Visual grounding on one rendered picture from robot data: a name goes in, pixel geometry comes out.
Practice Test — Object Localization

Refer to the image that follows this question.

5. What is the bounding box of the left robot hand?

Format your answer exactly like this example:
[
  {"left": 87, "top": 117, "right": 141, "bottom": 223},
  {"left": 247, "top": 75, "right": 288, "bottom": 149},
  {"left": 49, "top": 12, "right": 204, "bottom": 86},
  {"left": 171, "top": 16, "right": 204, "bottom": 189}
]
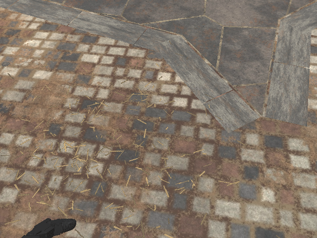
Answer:
[{"left": 22, "top": 218, "right": 76, "bottom": 238}]

